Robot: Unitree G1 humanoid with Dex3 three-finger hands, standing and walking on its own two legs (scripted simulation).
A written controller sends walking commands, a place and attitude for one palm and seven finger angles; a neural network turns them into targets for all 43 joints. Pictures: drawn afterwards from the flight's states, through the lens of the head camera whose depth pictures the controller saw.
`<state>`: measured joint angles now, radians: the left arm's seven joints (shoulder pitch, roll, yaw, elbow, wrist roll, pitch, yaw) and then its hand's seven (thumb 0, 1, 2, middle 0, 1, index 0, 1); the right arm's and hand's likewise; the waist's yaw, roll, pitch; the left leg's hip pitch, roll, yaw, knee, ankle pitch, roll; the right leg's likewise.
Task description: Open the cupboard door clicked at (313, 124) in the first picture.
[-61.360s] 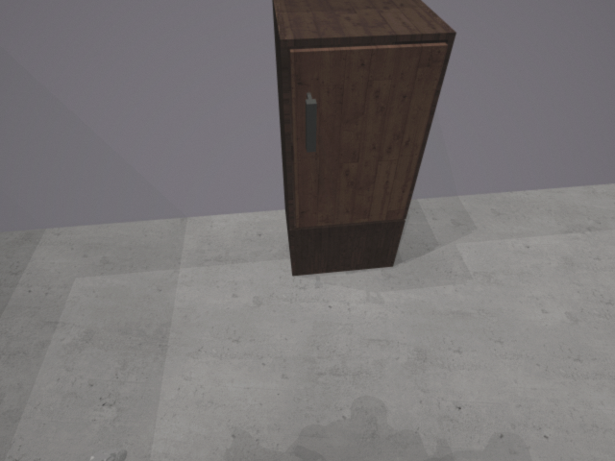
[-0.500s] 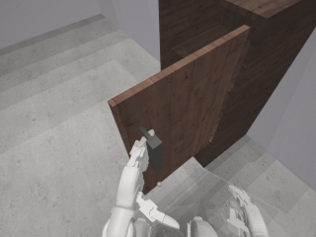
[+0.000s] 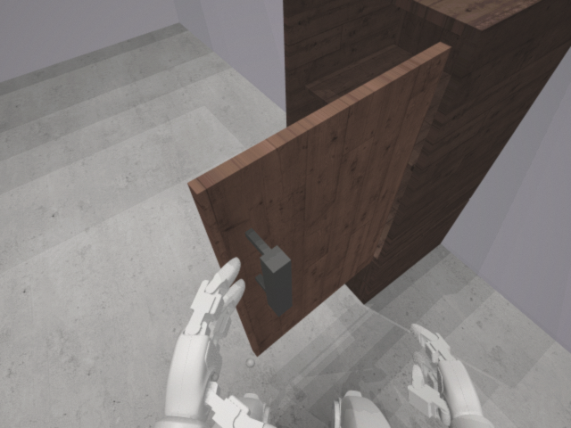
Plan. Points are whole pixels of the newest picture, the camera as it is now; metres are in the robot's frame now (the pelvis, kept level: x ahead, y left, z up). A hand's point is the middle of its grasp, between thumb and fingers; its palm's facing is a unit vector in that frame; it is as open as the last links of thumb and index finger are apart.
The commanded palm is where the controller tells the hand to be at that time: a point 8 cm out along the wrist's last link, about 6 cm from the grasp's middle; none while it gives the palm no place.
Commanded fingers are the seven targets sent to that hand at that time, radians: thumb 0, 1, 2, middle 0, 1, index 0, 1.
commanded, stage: slide the hand sideways off the handle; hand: left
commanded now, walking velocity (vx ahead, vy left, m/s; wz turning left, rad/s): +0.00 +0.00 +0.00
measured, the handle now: (267, 273) +0.31 +0.05 +0.06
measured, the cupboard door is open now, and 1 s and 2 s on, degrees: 93 93 93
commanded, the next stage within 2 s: draw the hand back to the body in 0.46 s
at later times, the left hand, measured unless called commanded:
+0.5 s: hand (199, 385) +0.17 +0.11 +0.06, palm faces -0.02 -1.00 +0.01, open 16.3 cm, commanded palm +0.13 +0.16 +0.06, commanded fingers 0.00 -0.50 0.30 -0.15 -0.30 -0.15 -0.30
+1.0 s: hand (146, 361) +0.18 +0.15 +0.13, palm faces -0.04 -1.00 -0.06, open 16.4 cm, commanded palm +0.14 +0.21 +0.14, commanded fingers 0.00 -0.40 0.34 -0.15 -0.30 -0.15 -0.30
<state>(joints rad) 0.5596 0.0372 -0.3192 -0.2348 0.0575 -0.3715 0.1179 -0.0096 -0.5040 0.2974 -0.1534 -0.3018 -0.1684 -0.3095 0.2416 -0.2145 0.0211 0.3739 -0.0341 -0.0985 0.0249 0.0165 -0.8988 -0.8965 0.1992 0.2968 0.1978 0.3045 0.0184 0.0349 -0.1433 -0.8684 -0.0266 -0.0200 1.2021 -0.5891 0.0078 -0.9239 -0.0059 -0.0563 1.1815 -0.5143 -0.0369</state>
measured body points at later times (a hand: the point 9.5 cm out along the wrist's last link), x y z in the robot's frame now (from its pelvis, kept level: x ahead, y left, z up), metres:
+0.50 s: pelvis +0.00 +0.00 -0.01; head +0.07 -0.01 +0.44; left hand +0.17 +0.16 +0.07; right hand +0.20 -0.23 -0.08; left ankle +0.00 +0.12 -0.64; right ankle +0.04 -0.10 -0.64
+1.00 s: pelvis +0.01 +0.02 +0.03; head +0.03 +0.01 +0.48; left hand +0.17 +0.20 +0.13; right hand +0.19 -0.20 -0.03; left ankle +0.00 +0.12 -0.64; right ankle +0.04 -0.10 -0.64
